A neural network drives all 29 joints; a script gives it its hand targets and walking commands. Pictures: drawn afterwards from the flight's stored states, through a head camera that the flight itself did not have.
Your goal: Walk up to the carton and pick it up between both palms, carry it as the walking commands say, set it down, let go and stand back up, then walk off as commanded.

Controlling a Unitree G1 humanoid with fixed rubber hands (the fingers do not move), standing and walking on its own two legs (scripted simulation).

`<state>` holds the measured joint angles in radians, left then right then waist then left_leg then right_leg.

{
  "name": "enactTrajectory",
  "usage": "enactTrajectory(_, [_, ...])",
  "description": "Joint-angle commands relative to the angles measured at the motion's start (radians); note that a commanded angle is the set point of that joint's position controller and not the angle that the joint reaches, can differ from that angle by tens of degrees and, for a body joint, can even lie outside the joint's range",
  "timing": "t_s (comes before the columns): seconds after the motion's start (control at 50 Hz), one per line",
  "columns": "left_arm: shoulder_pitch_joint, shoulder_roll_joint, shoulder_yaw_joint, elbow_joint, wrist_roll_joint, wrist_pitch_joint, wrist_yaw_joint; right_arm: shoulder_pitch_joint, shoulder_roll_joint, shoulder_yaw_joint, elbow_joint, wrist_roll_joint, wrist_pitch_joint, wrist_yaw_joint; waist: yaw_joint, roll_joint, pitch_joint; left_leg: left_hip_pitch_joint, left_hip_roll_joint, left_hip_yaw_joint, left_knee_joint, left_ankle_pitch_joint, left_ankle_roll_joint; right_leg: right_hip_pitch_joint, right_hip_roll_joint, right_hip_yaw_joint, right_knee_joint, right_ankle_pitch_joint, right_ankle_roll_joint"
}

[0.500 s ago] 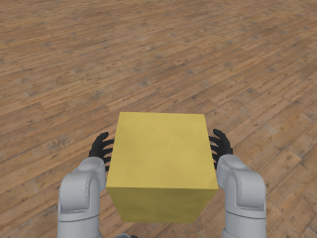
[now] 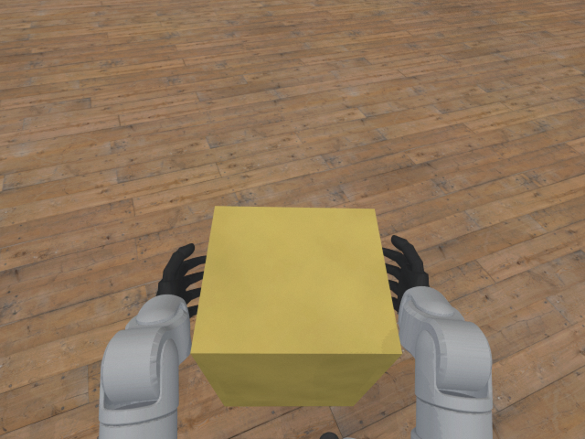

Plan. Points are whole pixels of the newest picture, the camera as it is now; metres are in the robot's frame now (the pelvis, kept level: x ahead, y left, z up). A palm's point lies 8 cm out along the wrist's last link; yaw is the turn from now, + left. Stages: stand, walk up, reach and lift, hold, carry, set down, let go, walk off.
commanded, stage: carry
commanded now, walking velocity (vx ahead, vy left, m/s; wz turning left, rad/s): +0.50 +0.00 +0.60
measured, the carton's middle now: (292, 317) +0.28 +0.00 +0.01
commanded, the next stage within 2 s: none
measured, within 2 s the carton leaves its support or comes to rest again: neither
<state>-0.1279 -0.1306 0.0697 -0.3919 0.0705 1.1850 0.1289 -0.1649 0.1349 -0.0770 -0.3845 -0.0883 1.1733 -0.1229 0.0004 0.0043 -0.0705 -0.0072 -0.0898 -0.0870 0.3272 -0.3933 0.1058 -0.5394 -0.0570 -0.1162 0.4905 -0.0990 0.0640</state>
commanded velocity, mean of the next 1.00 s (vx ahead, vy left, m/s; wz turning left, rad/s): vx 0.50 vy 0.00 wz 0.60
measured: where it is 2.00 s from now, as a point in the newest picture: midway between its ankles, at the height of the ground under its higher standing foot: (122, 249)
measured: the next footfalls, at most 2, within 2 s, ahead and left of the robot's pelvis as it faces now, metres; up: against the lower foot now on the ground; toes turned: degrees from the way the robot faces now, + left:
right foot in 0.02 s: +0.18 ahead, -0.13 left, +0.00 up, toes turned -6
left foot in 0.46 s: +0.45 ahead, +0.20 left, +0.00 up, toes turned +27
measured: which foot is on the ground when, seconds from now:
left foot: down 0.00-0.06, up 0.08-0.44, down 0.46-1.00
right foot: up 0.00-0.00, down 0.02-0.50, up 0.52-0.96, down 0.98-1.00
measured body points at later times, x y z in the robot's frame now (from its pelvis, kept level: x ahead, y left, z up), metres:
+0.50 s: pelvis +0.32 +0.09 -0.02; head +0.32 +0.10 +0.43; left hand +0.55 +0.31 +0.05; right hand +0.64 +0.03 +0.06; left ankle +0.42 +0.19 -0.73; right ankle +0.15 -0.12 -0.71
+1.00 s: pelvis +0.62 +0.22 -0.01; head +0.63 +0.22 +0.44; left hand +0.78 +0.50 +0.07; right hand +0.95 +0.26 +0.08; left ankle +0.43 +0.18 -0.71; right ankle +0.78 +0.18 -0.73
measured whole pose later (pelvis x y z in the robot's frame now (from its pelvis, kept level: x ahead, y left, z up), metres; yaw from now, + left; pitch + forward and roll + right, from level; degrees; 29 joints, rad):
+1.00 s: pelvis +0.62 +0.22 -0.01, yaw +36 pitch +5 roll -2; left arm -0.17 -0.14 0.07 -0.32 0.07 1.18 0.13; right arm -0.18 0.13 -0.11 -0.36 -0.09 1.18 -0.12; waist -0.01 0.03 -0.11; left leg -0.08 -0.08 -0.07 0.59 -0.43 0.09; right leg -0.47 -0.06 -0.17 0.46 -0.05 0.00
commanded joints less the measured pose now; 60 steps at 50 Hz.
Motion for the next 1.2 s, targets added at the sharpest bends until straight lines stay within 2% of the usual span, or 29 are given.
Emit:
enactTrajectory(0.0, [-0.436,-0.885,-0.699,-0.020,-0.355,0.002,-0.260,-0.403,0.882,0.702,-0.030,0.394,0.023,0.271,0.024,-0.145,-0.504,-0.374,0.082,0.087,0.648,0.450,-0.044,0.882,-0.340,0.331,-0.120,0.068,-0.107])
enactTrajectory(0.02, [-0.425,-0.890,-0.673,0.051,-0.343,0.006,-0.257,-0.478,0.873,0.719,-0.045,0.410,0.024,0.277,0.011,-0.316,-0.436,-0.651,0.000,0.109,0.821,-0.129,-0.041,1.007,-0.468,0.581,-0.124,0.269,-0.203])
enactTrajectory(0.04, [-0.423,-0.918,-0.658,0.069,-0.342,-0.003,-0.251,-0.516,0.871,0.721,-0.052,0.433,0.027,0.287,0.017,-0.240,-0.468,-0.727,0.055,0.052,0.929,-0.083,-0.031,1.008,-0.477,0.550,-0.072,0.373,-0.268])
enactTrajectory(0.1, [-0.520,-0.974,-0.655,0.011,-0.341,-0.022,-0.262,-0.589,0.948,0.731,-0.023,0.456,0.008,0.297,0.022,-0.061,-0.314,-0.673,0.167,0.054,0.813,0.051,-0.050,0.714,-0.397,0.281,-0.192,0.172,-0.129])
enactTrajectory(0.2, [-0.551,-0.980,-0.642,-0.015,-0.360,-0.021,-0.270,-0.585,0.970,0.721,-0.055,0.429,0.003,0.274,0.024,-0.203,-0.228,-0.630,0.178,0.165,0.535,0.142,-0.073,0.595,-0.350,0.015,-0.278,0.084,-0.128])
enactTrajectory(0.24, [-0.521,-0.982,-0.641,-0.008,-0.373,-0.012,-0.277,-0.565,0.953,0.713,-0.077,0.417,0.004,0.264,0.020,-0.184,-0.234,-0.563,0.178,0.208,0.404,0.223,-0.071,0.576,-0.314,-0.101,-0.289,0.067,-0.113])
enactTrajectory(0.26, [-0.496,-0.963,-0.636,0.008,-0.372,-0.006,-0.280,-0.535,0.944,0.706,-0.051,0.402,0.010,0.256,0.019,-0.221,-0.182,-0.545,0.167,0.240,0.376,0.264,-0.068,0.545,-0.306,-0.132,-0.300,0.084,-0.107])
enactTrajectory(0.34, [-0.528,-0.953,-0.648,-0.018,-0.372,0.002,-0.283,-0.494,0.928,0.680,-0.012,0.386,0.023,0.257,0.018,-0.180,-0.154,-0.528,0.137,0.304,0.262,0.342,-0.039,0.624,-0.312,-0.191,-0.237,0.269,-0.086])
enactTrajectory(0.4, [-0.530,-0.936,-0.657,0.005,-0.357,0.012,-0.286,-0.473,0.928,0.676,0.037,0.391,0.026,0.260,-0.008,-0.183,-0.228,-0.354,0.027,0.397,0.186,0.282,0.009,0.665,-0.286,-0.246,0.054,0.640,-0.037])
enactTrajectory(0.42, [-0.557,-0.937,-0.673,-0.017,-0.367,0.014,-0.287,-0.466,0.940,0.678,0.048,0.403,0.020,0.262,-0.031,-0.151,-0.298,-0.166,-0.009,0.399,0.121,0.291,0.035,0.582,-0.234,-0.277,0.253,0.600,0.001])
enactTrajectory(0.44, [-0.555,-0.912,-0.673,-0.025,-0.351,0.015,-0.283,-0.434,0.924,0.671,0.047,0.403,0.016,0.266,-0.060,0.054,-0.372,0.058,0.156,0.076,0.033,0.271,0.124,0.358,-0.157,-0.264,0.590,0.402,0.067])
enactTrajectory(0.46, [-0.529,-0.932,-0.664,0.009,-0.348,0.019,-0.284,-0.444,0.920,0.656,0.086,0.406,0.015,0.268,-0.014,0.253,-0.411,0.287,0.417,-0.381,0.036,0.425,0.221,0.010,-0.032,-0.179,0.799,-0.337,0.087])
enactTrajectory(0.48, [-0.582,-0.940,-0.671,0.016,-0.375,0.015,-0.284,-0.509,0.949,0.654,0.079,0.419,-0.001,0.269,-0.022,0.186,-0.458,0.440,0.462,-0.555,0.010,0.619,0.324,-0.194,0.038,0.006,0.971,-0.489,0.093])
enactTrajectory(0.52, [-0.555,-1.000,-0.674,0.039,-0.356,-0.011,-0.277,-0.557,0.987,0.706,0.020,0.437,-0.016,0.272,-0.031,0.060,-0.454,0.361,0.365,-0.261,0.090,0.760,0.198,-0.237,-0.076,0.092,0.930,-0.384,0.052])
enactTrajectory(0.54, [-0.566,-1.016,-0.676,-0.015,-0.358,-0.023,-0.272,-0.550,1.009,0.707,-0.013,0.432,-0.020,0.276,-0.025,0.007,-0.440,0.278,0.335,-0.197,0.087,0.715,0.156,-0.196,-0.104,0.119,0.794,-0.351,0.028])
enactTrajectory(0.58, [-0.553,-1.059,-0.688,-0.038,-0.374,-0.039,-0.266,-0.579,1.021,0.698,-0.107,0.450,-0.042,0.273,-0.019,0.069,-0.476,0.200,0.294,-0.122,0.041,0.641,0.128,-0.112,-0.088,0.103,0.605,-0.319,0.012])
enactTrajectory(0.62, [-0.545,-1.028,-0.698,-0.122,-0.365,-0.053,-0.249,-0.501,1.027,0.696,-0.117,0.456,-0.046,0.273,-0.018,0.132,-0.504,0.188,0.306,-0.122,0.005,0.571,0.147,-0.075,-0.062,0.071,0.533,-0.305,0.017])
enactTrajectory(0.7, [-0.512,-0.992,-0.695,-0.133,-0.351,-0.052,-0.235,-0.473,0.975,0.717,-0.147,0.440,-0.031,0.269,-0.022,0.043,-0.410,0.148,0.301,-0.076,-0.064,0.589,0.136,-0.104,-0.058,0.032,0.321,-0.142,0.044])
enactTrajectory(0.78, [-0.431,-0.961,-0.713,-0.100,-0.351,-0.043,-0.246,-0.391,0.906,0.690,-0.136,0.399,-0.025,0.270,-0.026,0.101,-0.365,0.239,0.257,-0.055,-0.008,0.922,0.103,-0.117,-0.015,-0.001,0.166,0.003,0.040])
enactTrajectory(0.88, [-0.469,-0.918,-0.708,-0.042,-0.362,-0.018,-0.257,-0.417,0.890,0.703,-0.073,0.379,-0.001,0.272,-0.025,0.105,-0.305,0.176,0.203,-0.007,0.110,1.067,0.065,0.061,0.031,-0.047,-0.057,0.015,0.003])
enactTrajectory(0.9, [-0.489,-0.926,-0.712,-0.038,-0.376,-0.008,-0.261,-0.451,0.892,0.697,-0.069,0.388,0.002,0.269,-0.016,0.123,-0.302,0.057,0.183,0.021,0.181,1.030,0.036,0.227,0.032,-0.044,-0.113,0.029,-0.014])
enactTrajectory(0.92, [-0.442,-0.918,-0.703,-0.018,-0.367,-0.001,-0.264,-0.424,0.875,0.692,-0.043,0.379,0.015,0.270,0.021,0.051,-0.386,-0.124,0.159,0.059,0.364,0.882,-0.011,0.544,-0.054,0.027,-0.163,0.093,-0.032])
enactTrajectory(0.94, [-0.435,-0.889,-0.684,-0.011,-0.348,0.000,-0.264,-0.421,0.872,0.698,-0.043,0.390,0.020,0.278,0.029,-0.121,-0.472,-0.394,0.076,0.105,0.620,0.448,-0.047,0.851,-0.312,0.291,-0.143,0.166,-0.093])
enactTrajectory(0.96, [-0.403,-0.892,-0.653,0.070,-0.336,0.003,-0.257,-0.468,0.868,0.714,-0.024,0.405,0.027,0.283,0.015,-0.278,-0.440,-0.652,0.019,0.115,0.798,-0.134,-0.037,0.992,-0.454,0.505,-0.102,0.299,-0.170])
enactTrajectory(0.98, [-0.450,-0.923,-0.660,0.074,-0.342,-0.004,-0.251,-0.492,0.878,0.709,0.001,0.411,0.028,0.293,0.014,-0.185,-0.459,-0.738,0.063,0.042,0.888,-0.087,-0.023,0.982,-0.479,0.548,-0.071,0.307,-0.234])
enactTrajectory(1.02, [-0.482,-0.958,-0.640,0.026,-0.327,-0.017,-0.253,-0.540,0.929,0.729,-0.004,0.437,0.027,0.304,0.012,-0.103,-0.402,-0.704,0.167,0.020,0.866,0.013,-0.030,0.745,-0.451,0.413,-0.165,0.044,-0.186])
enactTrajectory(1.06, [-0.543,-0.981,-0.662,-0.007,-0.340,-0.024,-0.260,-0.610,0.956,0.733,-0.038,0.470,0.008,0.306,0.024,-0.043,-0.292,-0.664,0.186,0.055,0.708,0.042,-0.052,0.608,-0.410,0.251,-0.258,-0.070,-0.136])
enactTrajectory(1.12, [-0.555,-1.010,-0.651,0.005,-0.367,-0.020,-0.262,-0.599,0.970,0.711,-0.042,0.448,0.003,0.283,0.026,-0.149,-0.231,-0.626,0.195,0.143,0.546,0.103,-0.062,0.549,-0.385,0.035,-0.286,0.033,-0.117])
enactTrajectory(1.18, [-0.530,-0.987,-0.646,-0.010,-0.379,-0.012,-0.269,-0.562,0.954,0.701,-0.065,0.416,0.011,0.267,0.017,-0.231,-0.207,-0.492,0.181,0.213,0.341,0.216,-0.065,0.474,-0.323,-0.114,-0.308,-0.021,-0.092])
